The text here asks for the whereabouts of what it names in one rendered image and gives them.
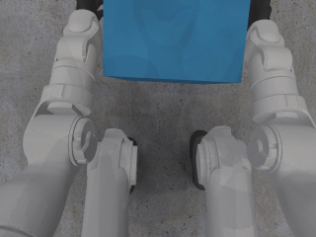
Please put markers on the left robot upper arm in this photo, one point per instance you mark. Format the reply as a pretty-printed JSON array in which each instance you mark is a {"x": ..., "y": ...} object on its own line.
[{"x": 56, "y": 146}]

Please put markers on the left robot foot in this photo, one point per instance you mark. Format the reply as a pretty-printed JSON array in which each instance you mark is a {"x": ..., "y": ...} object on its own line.
[{"x": 134, "y": 144}]

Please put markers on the robot foot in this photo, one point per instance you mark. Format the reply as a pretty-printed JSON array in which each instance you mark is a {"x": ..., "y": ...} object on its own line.
[
  {"x": 196, "y": 138},
  {"x": 134, "y": 144}
]

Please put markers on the right robot forearm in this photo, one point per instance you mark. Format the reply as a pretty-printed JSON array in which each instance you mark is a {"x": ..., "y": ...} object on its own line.
[{"x": 272, "y": 78}]

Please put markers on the right robot upper arm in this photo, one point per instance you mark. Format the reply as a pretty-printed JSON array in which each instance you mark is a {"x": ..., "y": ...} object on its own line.
[{"x": 286, "y": 155}]

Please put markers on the right robot foot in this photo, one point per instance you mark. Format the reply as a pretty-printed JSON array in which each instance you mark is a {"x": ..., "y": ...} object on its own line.
[{"x": 196, "y": 138}]

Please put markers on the carton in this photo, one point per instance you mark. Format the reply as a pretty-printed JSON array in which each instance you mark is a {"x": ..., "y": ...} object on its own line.
[{"x": 175, "y": 41}]

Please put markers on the right robot hand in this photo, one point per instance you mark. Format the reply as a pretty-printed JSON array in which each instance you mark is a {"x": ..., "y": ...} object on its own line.
[{"x": 259, "y": 10}]

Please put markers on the left robot forearm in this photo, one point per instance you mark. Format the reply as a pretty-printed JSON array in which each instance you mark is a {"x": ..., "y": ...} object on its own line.
[{"x": 73, "y": 73}]

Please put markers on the left robot hand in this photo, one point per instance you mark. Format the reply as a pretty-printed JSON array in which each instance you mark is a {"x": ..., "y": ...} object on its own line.
[{"x": 91, "y": 5}]

